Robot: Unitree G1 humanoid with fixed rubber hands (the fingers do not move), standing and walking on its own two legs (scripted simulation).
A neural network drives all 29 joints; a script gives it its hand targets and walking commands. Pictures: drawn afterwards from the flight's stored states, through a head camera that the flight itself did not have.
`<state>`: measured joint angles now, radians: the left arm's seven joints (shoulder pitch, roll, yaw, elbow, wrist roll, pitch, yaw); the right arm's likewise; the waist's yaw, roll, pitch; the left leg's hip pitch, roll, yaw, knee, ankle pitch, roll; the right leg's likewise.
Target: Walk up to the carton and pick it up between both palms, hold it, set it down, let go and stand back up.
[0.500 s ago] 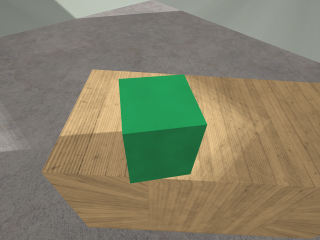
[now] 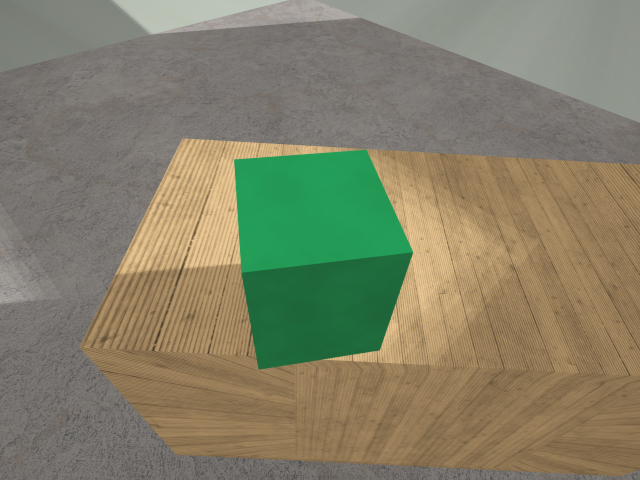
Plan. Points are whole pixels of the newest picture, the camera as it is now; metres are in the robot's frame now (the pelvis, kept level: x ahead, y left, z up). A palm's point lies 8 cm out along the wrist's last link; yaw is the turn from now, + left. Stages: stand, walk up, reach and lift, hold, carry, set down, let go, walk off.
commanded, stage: stand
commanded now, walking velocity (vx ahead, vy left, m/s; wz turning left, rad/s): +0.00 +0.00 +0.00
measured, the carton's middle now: (311, 261) +0.43 +0.02 +0.01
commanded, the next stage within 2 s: none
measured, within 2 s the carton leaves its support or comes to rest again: neither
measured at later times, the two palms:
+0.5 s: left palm out of the picture +0.01 +0.24 -0.14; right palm out of the picture +0.01 -0.24 -0.13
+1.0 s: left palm out of the picture +0.00 +0.24 -0.14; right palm out of the picture +0.00 -0.24 -0.13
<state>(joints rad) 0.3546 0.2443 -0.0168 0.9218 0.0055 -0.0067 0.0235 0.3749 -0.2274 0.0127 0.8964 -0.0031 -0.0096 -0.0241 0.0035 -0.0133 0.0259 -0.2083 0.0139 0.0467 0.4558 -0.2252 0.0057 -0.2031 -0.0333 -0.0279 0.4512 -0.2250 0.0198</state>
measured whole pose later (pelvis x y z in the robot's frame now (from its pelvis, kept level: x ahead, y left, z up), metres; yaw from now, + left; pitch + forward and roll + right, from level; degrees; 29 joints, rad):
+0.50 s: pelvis +0.01 +0.00 +0.00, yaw +0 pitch -1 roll +0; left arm 0.34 0.23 -0.02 0.97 0.00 -0.01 0.03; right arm 0.36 -0.21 0.01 0.95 0.00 -0.01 -0.03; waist 0.00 -0.01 0.03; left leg -0.19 0.01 0.05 0.44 -0.22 0.00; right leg -0.19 -0.03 -0.03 0.43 -0.23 0.02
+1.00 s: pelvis +0.01 +0.00 +0.00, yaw +0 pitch -1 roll +0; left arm 0.34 0.21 -0.02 1.01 0.00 -0.01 0.04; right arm 0.36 -0.19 0.01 0.99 0.00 -0.01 -0.04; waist 0.00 -0.01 0.03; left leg -0.19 0.01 0.04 0.43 -0.22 0.00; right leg -0.18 -0.03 -0.03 0.42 -0.22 0.02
